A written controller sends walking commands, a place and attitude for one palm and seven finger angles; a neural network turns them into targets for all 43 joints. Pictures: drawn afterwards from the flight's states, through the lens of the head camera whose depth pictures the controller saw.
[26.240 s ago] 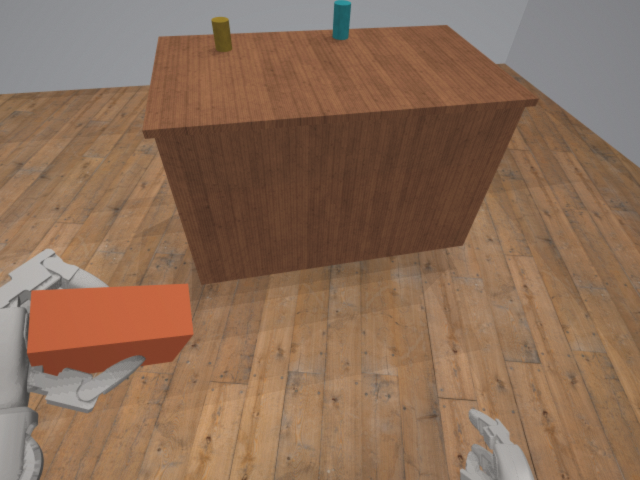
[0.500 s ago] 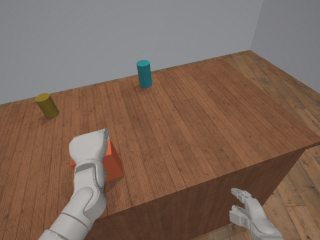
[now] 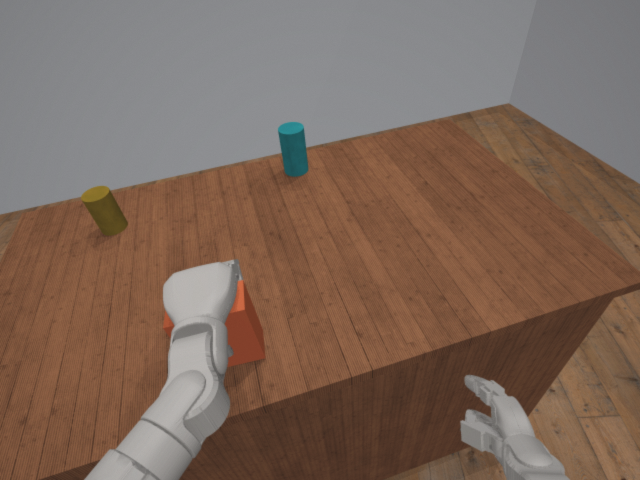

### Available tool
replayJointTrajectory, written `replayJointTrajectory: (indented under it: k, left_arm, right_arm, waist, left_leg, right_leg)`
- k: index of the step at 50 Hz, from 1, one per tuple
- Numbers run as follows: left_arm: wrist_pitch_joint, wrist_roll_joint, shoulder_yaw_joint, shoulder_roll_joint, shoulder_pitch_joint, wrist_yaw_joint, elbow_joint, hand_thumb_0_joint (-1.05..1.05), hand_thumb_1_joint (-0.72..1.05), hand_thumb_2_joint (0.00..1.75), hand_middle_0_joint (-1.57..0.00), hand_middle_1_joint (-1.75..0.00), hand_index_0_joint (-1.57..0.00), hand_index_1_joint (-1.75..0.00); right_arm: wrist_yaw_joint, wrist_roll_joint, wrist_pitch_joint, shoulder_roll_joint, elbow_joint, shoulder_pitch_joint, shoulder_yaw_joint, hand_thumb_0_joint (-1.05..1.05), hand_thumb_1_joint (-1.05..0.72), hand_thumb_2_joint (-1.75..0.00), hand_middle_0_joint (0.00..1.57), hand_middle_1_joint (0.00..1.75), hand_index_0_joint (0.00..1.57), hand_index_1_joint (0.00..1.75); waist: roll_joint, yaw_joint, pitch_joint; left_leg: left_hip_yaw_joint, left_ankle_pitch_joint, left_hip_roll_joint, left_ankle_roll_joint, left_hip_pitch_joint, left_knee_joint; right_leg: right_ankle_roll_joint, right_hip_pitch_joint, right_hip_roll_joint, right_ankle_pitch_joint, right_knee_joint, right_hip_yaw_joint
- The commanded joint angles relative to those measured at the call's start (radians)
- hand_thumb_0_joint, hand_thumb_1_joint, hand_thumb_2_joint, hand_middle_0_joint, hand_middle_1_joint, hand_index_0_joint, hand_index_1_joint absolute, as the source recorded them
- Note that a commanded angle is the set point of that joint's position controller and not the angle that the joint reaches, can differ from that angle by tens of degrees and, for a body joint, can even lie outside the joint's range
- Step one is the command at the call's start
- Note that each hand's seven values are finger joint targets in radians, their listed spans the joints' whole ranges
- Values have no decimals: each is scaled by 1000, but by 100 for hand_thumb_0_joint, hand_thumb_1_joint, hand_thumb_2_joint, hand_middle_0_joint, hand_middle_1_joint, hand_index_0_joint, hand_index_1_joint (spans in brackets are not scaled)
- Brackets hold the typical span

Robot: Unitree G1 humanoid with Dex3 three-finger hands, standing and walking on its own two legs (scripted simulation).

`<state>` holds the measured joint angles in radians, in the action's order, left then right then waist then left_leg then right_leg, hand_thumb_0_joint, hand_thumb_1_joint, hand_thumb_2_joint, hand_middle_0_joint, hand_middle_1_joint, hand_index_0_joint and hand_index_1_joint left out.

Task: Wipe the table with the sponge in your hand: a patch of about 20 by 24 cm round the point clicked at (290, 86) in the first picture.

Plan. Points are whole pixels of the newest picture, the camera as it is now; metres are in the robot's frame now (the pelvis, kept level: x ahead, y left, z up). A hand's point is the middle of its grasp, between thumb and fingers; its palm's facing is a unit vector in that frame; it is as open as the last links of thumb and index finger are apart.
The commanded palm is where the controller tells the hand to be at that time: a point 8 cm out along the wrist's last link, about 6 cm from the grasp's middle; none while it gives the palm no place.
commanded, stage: slide across to the third lane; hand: left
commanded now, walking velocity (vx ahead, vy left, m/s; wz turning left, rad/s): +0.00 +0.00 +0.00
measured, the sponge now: (222, 336) +0.30 +0.19 +0.01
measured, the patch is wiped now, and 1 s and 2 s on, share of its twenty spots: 0.70 0.75 0.95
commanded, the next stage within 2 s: wipe forward along the third lane in 0.32 s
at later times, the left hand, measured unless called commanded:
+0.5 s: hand (251, 307) +0.32 +0.15 +0.06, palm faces +0.00 -0.07 -1.00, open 9.6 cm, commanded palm +0.29 +0.13 +0.10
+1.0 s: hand (256, 282) +0.36 +0.15 +0.06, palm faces -0.04 -0.04 -1.00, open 9.6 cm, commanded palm +0.34 +0.16 +0.09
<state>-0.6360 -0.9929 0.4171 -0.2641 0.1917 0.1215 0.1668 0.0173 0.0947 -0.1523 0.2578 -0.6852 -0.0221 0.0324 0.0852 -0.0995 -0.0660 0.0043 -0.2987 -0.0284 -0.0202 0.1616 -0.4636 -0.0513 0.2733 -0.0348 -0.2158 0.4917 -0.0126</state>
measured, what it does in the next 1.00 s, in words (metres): stands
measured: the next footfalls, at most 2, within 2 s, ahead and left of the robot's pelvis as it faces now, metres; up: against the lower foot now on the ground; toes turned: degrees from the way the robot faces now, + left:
none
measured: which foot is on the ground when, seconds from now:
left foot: down 0.00-1.00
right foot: down 0.00-1.00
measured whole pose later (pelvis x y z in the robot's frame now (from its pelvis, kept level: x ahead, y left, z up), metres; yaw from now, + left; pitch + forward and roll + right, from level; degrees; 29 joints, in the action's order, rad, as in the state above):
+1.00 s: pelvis -0.03 -0.03 +0.00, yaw -1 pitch +4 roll +2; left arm -0.56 -0.94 0.31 -0.19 0.61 0.22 0.75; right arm -0.06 0.10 -0.15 0.26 -0.75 0.05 0.03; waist 0.05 -0.02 -0.10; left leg 0.01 -0.25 0.00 0.01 0.29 -0.47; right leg -0.08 0.40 -0.06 -0.15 0.48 -0.01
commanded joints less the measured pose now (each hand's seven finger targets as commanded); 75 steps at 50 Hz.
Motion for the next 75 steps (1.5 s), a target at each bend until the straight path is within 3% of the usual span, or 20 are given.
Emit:
replayJointTrajectory:
  k: [1,4,8,11,20,23,25,28,30,33,35,38,40,42,43,45,48,49,63,75]
  left_arm:
    - [41,34,2,59,292,22,-86,0,10,130,-120,-160,-120,-160]
    - [45,45,27,94,313,36,-102,0,10,130,-120,-160,-120,-160]
    - [25,37,-3,68,340,53,-56,0,10,130,-120,-160,-120,-160]
    - [7,41,38,119,355,60,-11,0,10,130,-120,-160,-120,-160]
    - [12,62,51,147,474,71,83,0,10,130,-120,-160,-120,-160]
    - [15,64,-43,63,462,83,117,0,10,130,-120,-160,-120,-160]
    - [9,54,1,107,496,85,172,0,10,130,-120,-160,-120,-160]
    - [21,42,-67,34,546,92,187,0,10,130,-120,-160,-120,-160]
    - [24,36,-8,100,550,93,212,0,10,130,-120,-160,-120,-160]
    - [27,34,-102,5,563,96,286,0,10,130,-120,-160,-120,-160]
    - [35,32,-52,57,619,97,312,0,10,130,-120,-160,-120,-160]
    - [41,34,-122,-10,619,102,390,0,10,130,-120,-160,-120,-160]
    - [49,32,-104,4,656,106,432,0,10,130,-120,-160,-120,-160]
    - [52,32,-123,-11,642,111,465,0,10,130,-120,-160,-120,-160]
    - [54,32,-175,-69,650,116,484,0,10,130,-120,-160,-120,-160]
    - [60,30,-118,-11,702,118,489,0,10,130,-120,-160,-120,-160]
    - [69,34,-203,-114,732,126,543,0,10,130,-120,-160,-120,-160]
    - [75,33,-171,-88,756,127,545,0,10,130,-120,-160,-120,-160]
    - [130,30,-225,-138,833,139,685,0,10,130,-120,-160,-120,-160]
    - [149,11,-211,-145,975,151,778,0,10,130,-120,-160,-120,-160]
  right_arm:
    - [-2,2,61,82,167,-238,-29,0,-90,-90,20,30,20,30]
    - [5,2,63,76,177,-245,-32,0,-90,-90,20,30,20,30]
    - [10,1,54,81,159,-251,-33,0,-90,-90,20,30,20,30]
    - [16,4,51,74,156,-261,-30,0,-90,-90,20,30,20,30]
    - [9,7,52,69,147,-248,-32,0,-90,-90,20,30,20,30]
    - [2,3,44,79,138,-241,-34,0,-90,-90,20,30,20,30]
    - [-6,7,43,75,133,-238,-30,0,-90,-90,20,30,20,30]
    - [-19,3,42,84,127,-224,-34,0,-90,-90,20,30,20,30]
    - [-21,4,44,76,133,-217,-33,0,-90,-90,20,30,20,30]
    - [-36,1,37,91,115,-199,-34,0,-90,-90,20,30,20,30]
    - [-48,5,41,84,117,-190,-33,0,-90,-90,20,30,20,30]
    - [-59,1,40,92,107,-169,-32,0,-90,-90,20,30,20,30]
    - [-68,2,43,90,104,-154,-29,0,-90,-90,20,30,20,30]
    - [-73,0,44,93,108,-145,-30,0,-90,-90,20,30,20,30]
    - [-77,-1,41,99,102,-138,-31,0,-90,-90,20,30,20,30]
    - [-80,2,46,92,110,-127,-29,0,-90,-90,20,30,20,30]
    - [-91,0,52,104,96,-108,-31,0,-90,-90,20,30,20,30]
    - [-94,0,55,99,98,-101,-30,0,-90,-90,20,30,20,30]
    - [-93,-3,84,110,67,-8,-39,0,-90,-90,20,30,20,30]
    - [-94,-8,93,112,40,55,-38,0,-90,-90,20,30,20,30]
  waist:
    - [-176,30,-165]
    - [-169,26,-210]
    - [-184,24,-194]
    - [-178,27,-175]
    - [-201,43,-200]
    - [-200,31,-202]
    - [-211,48,-163]
    - [-185,42,-192]
    - [-180,52,-201]
    - [-211,47,-178]
    - [-212,70,-179]
    - [-200,56,-180]
    - [-212,76,-176]
    - [-197,67,-189]
    - [-202,62,-193]
    - [-193,81,-203]
    - [-212,78,-208]
    - [-203,91,-214]
    - [-194,106,-282]
    - [-176,149,-305]
  left_leg:
    - [-53,197,8,-23,47,71]
    - [-45,210,6,-25,42,63]
    - [-42,196,5,-21,62,65]
    - [-35,194,5,-19,67,64]
    - [-24,152,0,-21,85,57]
    - [-22,132,-1,-17,107,66]
    - [-14,108,-2,-16,120,68]
    - [-18,95,-5,-15,120,72]
    - [-8,110,-8,-16,121,63]
    - [-12,72,-7,-13,153,74]
    - [-1,53,-9,-14,154,68]
    - [-4,25,-10,-11,182,76]
    - [2,19,-9,-11,194,69]
    - [4,22,-9,-8,208,67]
    - [0,11,-8,-6,219,73]
    - [5,13,-6,-8,217,70]
    - [0,-2,-6,-8,241,67]
    - [8,-5,-5,-9,247,64]
    - [9,61,9,-11,263,54]
    - [16,95,17,-16,266,37]
  right_leg:
    - [-27,-136,10,139,-71,84]
    - [-24,-161,13,164,-62,78]
    - [-25,-159,12,161,-71,98]
    - [-23,-146,16,154,-72,80]
    - [-15,-143,21,105,-86,83]
    - [-17,-154,21,89,-97,106]
    - [-11,-125,26,47,-109,101]
    - [-18,-124,25,27,-113,120]
    - [-15,-127,30,58,-105,104]
    - [-14,-115,30,2,-126,129]
    - [-6,-97,35,-33,-133,122]
    - [-9,-90,36,-71,-140,136]
    - [-2,-85,42,-74,-139,133]
    - [-2,-89,45,-70,-138,137]
    - [-2,-93,45,-94,-144,149]
    - [3,-83,48,-85,-137,131]
    - [7,-89,50,-124,-152,159]
    - [13,-94,58,-133,-152,156]
    - [18,-109,55,43,-117,126]
    - [28,-83,53,138,-89,96]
